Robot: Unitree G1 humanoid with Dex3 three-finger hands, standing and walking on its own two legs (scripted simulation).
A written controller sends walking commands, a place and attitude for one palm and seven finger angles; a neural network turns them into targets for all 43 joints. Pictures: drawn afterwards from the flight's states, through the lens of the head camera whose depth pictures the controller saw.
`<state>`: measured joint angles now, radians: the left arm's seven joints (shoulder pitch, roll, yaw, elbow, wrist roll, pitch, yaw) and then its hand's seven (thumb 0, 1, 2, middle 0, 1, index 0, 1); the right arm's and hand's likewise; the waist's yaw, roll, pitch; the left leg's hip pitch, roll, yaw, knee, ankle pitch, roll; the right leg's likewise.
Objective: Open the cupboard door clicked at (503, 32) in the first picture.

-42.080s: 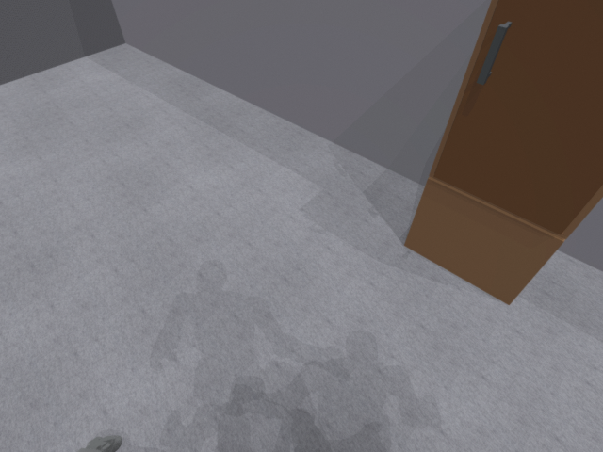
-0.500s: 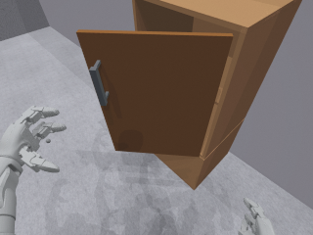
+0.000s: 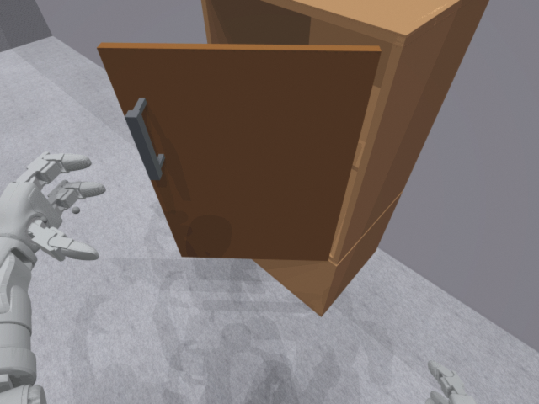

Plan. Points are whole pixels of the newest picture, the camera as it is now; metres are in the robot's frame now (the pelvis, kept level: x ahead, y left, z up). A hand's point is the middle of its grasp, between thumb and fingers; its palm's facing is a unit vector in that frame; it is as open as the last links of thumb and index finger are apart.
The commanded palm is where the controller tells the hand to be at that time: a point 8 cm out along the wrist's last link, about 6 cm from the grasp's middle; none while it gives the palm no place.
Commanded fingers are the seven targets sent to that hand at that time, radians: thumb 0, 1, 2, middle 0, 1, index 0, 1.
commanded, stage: move the hooked fingers beside the handle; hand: left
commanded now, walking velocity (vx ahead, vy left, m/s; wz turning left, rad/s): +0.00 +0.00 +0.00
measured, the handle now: (148, 140) +0.52 +0.23 +0.11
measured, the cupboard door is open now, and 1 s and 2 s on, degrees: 41 41 41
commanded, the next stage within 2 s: slide the fingers in behind the handle in 1.96 s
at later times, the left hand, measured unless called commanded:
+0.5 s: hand (81, 191) +0.39 +0.29 +0.12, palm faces +0.02 -1.00 -0.02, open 14.0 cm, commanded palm +0.36 +0.34 +0.12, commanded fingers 0.00 -0.50 0.30 -0.30 -1.20 -0.30 -1.20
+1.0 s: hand (98, 163) +0.45 +0.29 +0.12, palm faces +0.03 -1.00 +0.01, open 14.0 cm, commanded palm +0.42 +0.34 +0.12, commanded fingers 0.00 -0.50 0.30 -0.30 -1.20 -0.30 -1.20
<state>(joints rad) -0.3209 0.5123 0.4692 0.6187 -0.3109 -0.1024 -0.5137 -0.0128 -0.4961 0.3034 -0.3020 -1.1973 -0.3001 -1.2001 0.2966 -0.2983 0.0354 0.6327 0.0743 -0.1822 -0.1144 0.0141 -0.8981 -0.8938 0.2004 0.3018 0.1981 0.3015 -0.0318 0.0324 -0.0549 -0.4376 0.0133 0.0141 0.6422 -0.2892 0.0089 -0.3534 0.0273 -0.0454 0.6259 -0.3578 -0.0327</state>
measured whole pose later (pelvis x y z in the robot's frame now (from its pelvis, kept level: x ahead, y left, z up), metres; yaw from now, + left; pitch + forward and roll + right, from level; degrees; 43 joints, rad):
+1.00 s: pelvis +0.00 +0.02 -0.01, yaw +0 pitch +10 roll -2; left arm -0.76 0.64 0.45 1.11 -0.18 -0.20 -0.46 -0.01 -0.50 0.30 -0.30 -1.20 -0.30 -1.20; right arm 0.37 -0.31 0.04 0.66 0.05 -0.04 -0.09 0.01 -0.90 -0.89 0.20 0.30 0.20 0.30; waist -0.11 0.01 -0.06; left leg -0.58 0.00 0.02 0.71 -0.31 0.04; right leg -0.48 0.02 -0.04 0.66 -0.36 -0.01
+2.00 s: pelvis +0.01 +0.03 -0.01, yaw -1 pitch +12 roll -3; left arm -0.78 0.65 0.47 1.10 -0.18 -0.25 -0.47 -0.01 -0.50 0.30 -0.30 -1.20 -0.30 -1.20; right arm 0.36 -0.29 0.04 0.61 0.05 0.03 -0.08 0.01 -0.90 -0.89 0.20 0.30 0.20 0.30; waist -0.11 0.01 -0.08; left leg -0.65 0.01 0.02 0.77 -0.34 0.04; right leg -0.54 0.02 -0.04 0.70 -0.38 0.00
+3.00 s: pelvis +0.00 +0.02 -0.01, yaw -1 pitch +11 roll -2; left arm -0.74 0.50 0.38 1.00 -0.18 -0.24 -0.34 -0.01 -0.50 0.30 -0.30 -1.20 -0.30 -1.20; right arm 0.36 -0.28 0.03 0.62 0.05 0.02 -0.06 0.01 -0.90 -0.89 0.20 0.30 0.20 0.30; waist -0.10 0.02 -0.08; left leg -0.61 0.02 0.02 0.76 -0.34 0.03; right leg -0.52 0.03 -0.04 0.71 -0.39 -0.02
